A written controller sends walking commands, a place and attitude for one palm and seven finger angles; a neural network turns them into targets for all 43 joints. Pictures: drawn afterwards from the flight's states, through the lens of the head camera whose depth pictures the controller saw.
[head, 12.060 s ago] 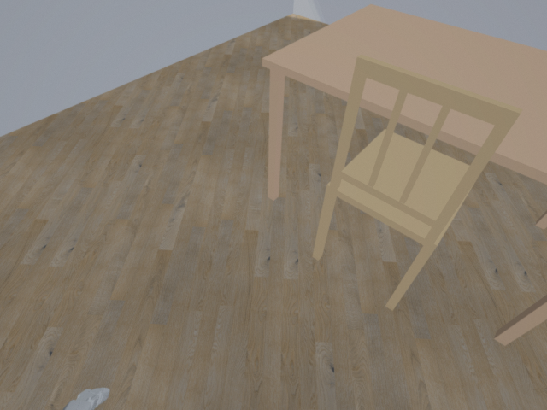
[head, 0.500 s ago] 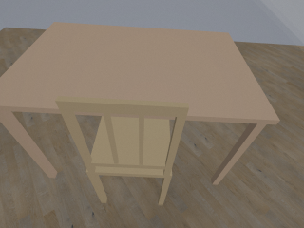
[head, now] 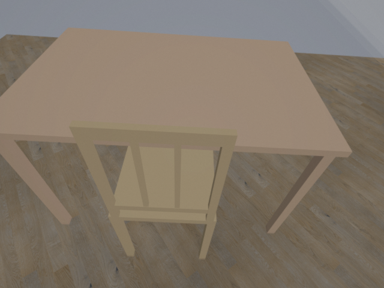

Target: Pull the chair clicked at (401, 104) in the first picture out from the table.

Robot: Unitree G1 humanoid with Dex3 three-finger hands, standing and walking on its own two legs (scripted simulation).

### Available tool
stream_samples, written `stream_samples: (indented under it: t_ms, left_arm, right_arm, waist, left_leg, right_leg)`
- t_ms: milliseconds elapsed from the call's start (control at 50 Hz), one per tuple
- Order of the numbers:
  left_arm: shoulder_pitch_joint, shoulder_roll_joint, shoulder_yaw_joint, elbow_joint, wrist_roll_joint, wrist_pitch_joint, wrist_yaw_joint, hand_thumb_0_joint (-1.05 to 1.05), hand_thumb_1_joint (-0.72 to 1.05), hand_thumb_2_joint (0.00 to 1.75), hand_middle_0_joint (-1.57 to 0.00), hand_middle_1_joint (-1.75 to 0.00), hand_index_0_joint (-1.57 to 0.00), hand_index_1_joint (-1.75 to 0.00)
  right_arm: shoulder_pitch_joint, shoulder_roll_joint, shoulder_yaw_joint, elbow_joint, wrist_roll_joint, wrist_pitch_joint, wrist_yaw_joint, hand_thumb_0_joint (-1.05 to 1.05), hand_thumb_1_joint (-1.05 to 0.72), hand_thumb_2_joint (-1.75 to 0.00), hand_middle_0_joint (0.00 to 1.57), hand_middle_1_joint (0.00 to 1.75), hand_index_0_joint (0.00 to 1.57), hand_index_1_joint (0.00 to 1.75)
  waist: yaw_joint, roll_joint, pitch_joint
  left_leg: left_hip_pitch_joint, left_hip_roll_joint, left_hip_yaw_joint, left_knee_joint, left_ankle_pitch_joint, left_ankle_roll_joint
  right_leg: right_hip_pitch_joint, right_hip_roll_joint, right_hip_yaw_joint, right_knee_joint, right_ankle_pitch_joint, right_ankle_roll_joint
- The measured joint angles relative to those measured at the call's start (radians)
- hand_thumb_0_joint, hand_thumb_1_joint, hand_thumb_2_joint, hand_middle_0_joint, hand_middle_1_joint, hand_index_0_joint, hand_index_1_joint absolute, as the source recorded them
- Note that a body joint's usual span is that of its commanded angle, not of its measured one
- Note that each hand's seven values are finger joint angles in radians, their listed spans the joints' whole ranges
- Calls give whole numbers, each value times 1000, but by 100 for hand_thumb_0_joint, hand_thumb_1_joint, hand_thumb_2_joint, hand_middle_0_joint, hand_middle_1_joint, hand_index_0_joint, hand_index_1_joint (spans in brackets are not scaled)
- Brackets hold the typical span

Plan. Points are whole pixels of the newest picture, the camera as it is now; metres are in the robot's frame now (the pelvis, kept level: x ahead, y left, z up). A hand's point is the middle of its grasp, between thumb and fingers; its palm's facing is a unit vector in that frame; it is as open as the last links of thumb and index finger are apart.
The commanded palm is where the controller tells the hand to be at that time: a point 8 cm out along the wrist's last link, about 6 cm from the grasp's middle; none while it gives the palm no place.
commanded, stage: look again from close up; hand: left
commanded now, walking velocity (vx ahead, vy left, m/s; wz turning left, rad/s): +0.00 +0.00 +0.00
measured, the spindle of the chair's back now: (141, 177) +0.41 +0.17 -0.08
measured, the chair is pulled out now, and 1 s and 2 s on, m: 0.00 0.00 0.00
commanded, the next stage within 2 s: raise the hand toward the chair's back in 0.56 s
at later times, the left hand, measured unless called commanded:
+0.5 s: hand out of the picture -0.04 +0.16 -0.18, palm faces +0.03 -0.99 -0.14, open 7.4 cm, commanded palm none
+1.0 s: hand (140, 247) +0.20 +0.12 -0.02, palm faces +0.01 -1.00 +0.07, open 8.5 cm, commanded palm +0.11 +0.21 -0.07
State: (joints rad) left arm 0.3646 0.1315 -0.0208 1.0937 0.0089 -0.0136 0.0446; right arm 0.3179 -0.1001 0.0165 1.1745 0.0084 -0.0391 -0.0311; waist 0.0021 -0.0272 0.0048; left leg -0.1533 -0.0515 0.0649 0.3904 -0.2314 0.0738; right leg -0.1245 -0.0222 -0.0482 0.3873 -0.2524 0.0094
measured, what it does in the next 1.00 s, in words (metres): lowers itself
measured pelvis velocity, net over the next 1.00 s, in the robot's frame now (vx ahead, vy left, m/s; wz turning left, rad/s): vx -0.03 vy -0.02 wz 0.01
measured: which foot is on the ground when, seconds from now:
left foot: down 0.00-1.00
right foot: down 0.00-1.00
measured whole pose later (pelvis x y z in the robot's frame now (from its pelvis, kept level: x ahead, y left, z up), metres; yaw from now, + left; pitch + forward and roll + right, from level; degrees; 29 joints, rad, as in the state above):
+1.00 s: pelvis -0.03 -0.02 -0.05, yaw +0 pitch +10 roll +0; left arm 0.30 0.12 0.05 0.17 -0.18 -0.48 -0.12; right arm 0.22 -0.24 -0.05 0.66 0.01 -0.26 0.00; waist -0.06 -0.05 -0.16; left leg -0.65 -0.03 0.07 0.89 -0.41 0.05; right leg -0.64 -0.01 -0.06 0.91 -0.44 -0.04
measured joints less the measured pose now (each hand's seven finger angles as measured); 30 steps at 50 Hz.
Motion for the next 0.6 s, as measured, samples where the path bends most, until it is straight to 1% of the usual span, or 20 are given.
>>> stream_samples:
  t_ms: [600]
  left_arm:
    - [6, 1, 1, 0, 1, 0, -1, 1, 90, 90, -20, -30, -20, -30]
  right_arm:
    - [4, 6, -1, 2, 1, -4, 0, 1, -90, -90, 20, 30, 20, 30]
  waist:
    - [-1, -3, 0]
  left_leg:
    - [-9, -6, 0, -1, 6, 6]
  right_leg:
    - [-10, -6, 0, 1, 4, 5]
